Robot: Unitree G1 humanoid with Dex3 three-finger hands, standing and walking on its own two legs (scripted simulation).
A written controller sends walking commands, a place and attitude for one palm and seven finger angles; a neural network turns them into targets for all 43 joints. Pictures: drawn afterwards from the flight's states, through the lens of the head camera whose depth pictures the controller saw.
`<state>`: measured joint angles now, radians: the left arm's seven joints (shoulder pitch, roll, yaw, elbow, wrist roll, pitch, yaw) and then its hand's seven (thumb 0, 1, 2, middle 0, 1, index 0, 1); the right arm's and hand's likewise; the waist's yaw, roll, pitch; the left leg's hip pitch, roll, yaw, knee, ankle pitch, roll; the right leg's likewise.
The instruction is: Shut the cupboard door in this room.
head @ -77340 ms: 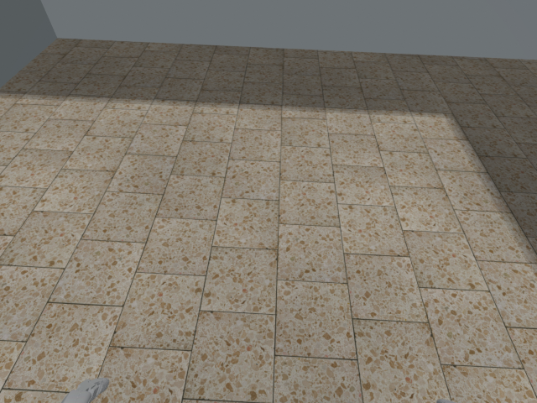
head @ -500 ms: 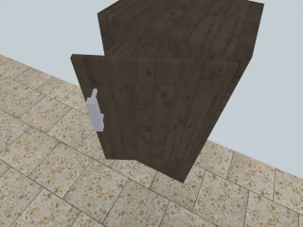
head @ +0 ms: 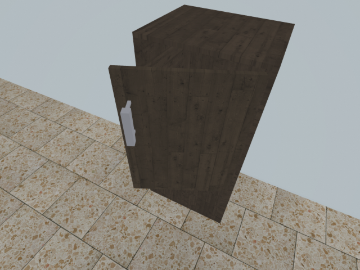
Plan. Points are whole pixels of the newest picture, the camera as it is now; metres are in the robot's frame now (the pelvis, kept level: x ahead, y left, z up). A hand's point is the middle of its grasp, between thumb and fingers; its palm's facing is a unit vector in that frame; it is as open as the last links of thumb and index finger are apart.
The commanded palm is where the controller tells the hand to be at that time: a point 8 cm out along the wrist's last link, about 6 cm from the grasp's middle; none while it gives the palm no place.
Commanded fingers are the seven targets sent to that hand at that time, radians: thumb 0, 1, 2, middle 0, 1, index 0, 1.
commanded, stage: come to a stop and stand still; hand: left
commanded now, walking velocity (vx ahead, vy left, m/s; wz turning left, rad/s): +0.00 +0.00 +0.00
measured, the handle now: (130, 123) +0.52 +0.19 +0.02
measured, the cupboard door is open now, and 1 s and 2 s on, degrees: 25 25 25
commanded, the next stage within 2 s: look again from close up in 1.28 s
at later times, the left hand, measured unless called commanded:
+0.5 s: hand out of the picture -0.14 +0.22 -0.19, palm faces +0.09 -0.98 -0.20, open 7.3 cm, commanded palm none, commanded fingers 0.00 0.90 0.90 -0.20 -0.30 -0.20 -0.30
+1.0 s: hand out of the picture -0.19 +0.26 -0.16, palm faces +0.04 -0.99 -0.16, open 7.3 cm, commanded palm none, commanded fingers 0.00 0.90 0.90 -0.20 -0.30 -0.20 -0.30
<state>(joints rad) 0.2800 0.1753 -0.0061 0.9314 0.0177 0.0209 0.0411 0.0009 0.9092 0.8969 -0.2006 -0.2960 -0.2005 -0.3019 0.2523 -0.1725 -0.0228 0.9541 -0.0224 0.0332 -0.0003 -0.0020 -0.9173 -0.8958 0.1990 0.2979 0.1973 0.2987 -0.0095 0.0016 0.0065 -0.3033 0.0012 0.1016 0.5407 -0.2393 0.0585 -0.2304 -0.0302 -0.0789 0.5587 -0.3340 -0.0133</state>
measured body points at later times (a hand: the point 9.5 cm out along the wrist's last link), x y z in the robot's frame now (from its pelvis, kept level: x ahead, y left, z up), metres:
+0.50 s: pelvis -0.12 +0.04 -0.01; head -0.14 +0.05 +0.44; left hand -0.14 +0.27 -0.17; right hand -0.09 -0.19 -0.16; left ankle +0.04 +0.09 -0.71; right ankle -0.16 -0.04 -0.74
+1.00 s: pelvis -0.21 +0.08 +0.01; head -0.21 +0.10 +0.46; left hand -0.19 +0.31 -0.15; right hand -0.21 -0.15 -0.13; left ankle -0.13 +0.17 -0.73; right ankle -0.23 -0.04 -0.69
